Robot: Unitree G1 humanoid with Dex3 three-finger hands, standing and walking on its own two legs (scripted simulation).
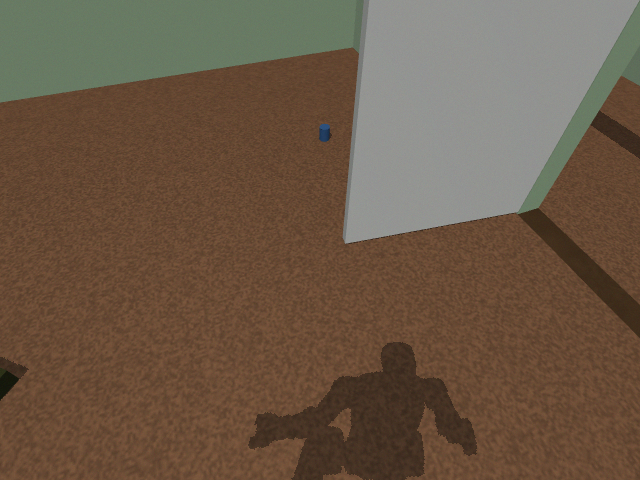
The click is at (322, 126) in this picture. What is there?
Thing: low tin
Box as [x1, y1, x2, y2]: [319, 124, 329, 141]
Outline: 321,124 319,129 319,138 322,141 328,140 329,126 327,124
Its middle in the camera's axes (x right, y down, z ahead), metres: +0.02 -0.58 +2.09
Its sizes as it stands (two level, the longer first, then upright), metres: 0.055 0.055 0.076
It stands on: the floor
